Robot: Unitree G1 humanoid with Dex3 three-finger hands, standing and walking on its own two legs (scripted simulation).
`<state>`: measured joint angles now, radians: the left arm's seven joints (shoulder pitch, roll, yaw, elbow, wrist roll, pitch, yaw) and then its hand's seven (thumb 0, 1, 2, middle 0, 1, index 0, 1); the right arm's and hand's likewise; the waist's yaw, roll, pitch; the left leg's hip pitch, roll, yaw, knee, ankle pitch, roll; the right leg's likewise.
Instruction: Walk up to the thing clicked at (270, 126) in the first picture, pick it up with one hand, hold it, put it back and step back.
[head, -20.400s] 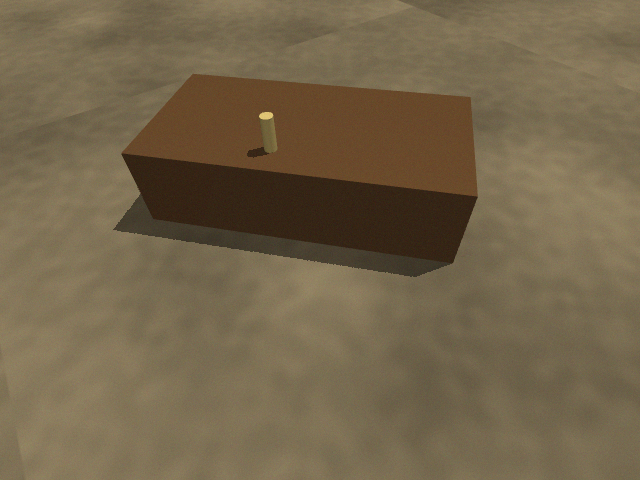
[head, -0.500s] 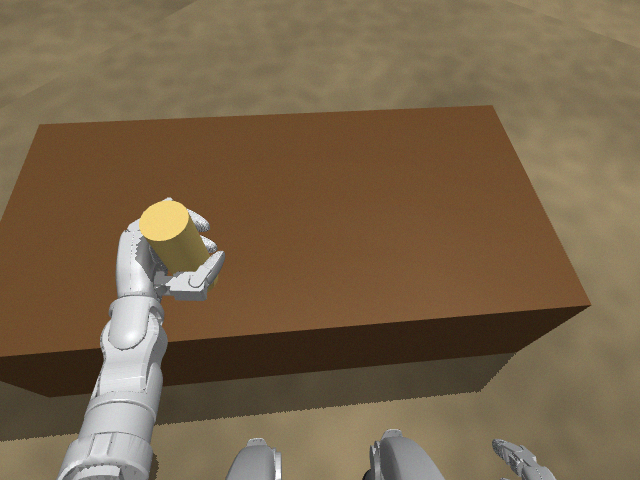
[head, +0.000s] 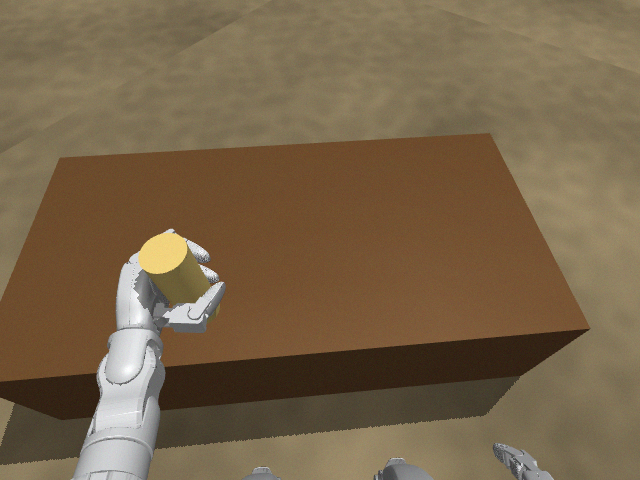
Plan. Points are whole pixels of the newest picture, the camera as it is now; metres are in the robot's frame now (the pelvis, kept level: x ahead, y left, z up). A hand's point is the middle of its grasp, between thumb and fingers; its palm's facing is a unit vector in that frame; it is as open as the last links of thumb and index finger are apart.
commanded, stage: lift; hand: left
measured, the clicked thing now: (184, 284) +0.36 +0.17 +0.04
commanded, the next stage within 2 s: hold in 0.16 s
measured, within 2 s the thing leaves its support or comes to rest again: neither
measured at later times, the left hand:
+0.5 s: hand (190, 286) +0.35 +0.16 +0.05, palm faces +0.04 -1.00 -0.02, open 7.2 cm
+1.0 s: hand (180, 288) +0.34 +0.17 +0.06, palm faces +0.04 -1.00 -0.01, open 7.2 cm
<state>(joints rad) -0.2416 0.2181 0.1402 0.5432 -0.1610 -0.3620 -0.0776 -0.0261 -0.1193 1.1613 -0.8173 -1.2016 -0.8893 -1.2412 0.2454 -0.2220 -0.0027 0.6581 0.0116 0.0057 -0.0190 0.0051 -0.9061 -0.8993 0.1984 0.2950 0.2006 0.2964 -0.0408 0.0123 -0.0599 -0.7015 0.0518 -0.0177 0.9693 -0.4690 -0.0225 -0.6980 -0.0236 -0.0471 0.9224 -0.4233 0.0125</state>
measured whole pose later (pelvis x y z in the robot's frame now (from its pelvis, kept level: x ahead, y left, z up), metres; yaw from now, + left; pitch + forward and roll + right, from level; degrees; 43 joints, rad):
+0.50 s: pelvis +0.01 +0.00 +0.01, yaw +0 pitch +8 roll -1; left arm -0.19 0.21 0.14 0.51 -0.17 -0.37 -0.11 -0.03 -0.12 1.16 -0.82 -1.20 -0.89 -1.24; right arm 0.23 -0.22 -0.01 0.66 0.01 0.01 -0.03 0.01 -0.91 -0.90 0.20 0.29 0.20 0.30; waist -0.03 0.01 -0.03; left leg -0.58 0.05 -0.01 0.87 -0.44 -0.03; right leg -0.58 -0.02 -0.04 0.84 -0.40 0.01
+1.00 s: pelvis +0.01 +0.00 +0.02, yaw +0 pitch +6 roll -1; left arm -0.14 0.20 0.14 0.46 -0.18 -0.35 -0.12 -0.03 -0.12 1.16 -0.81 -1.21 -0.89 -1.25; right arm 0.24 -0.22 -0.01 0.66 0.02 0.00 -0.03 0.01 -0.91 -0.90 0.20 0.29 0.20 0.30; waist -0.02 0.01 -0.03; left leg -0.51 0.05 0.00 0.82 -0.43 -0.02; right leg -0.51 -0.03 -0.04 0.78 -0.38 0.02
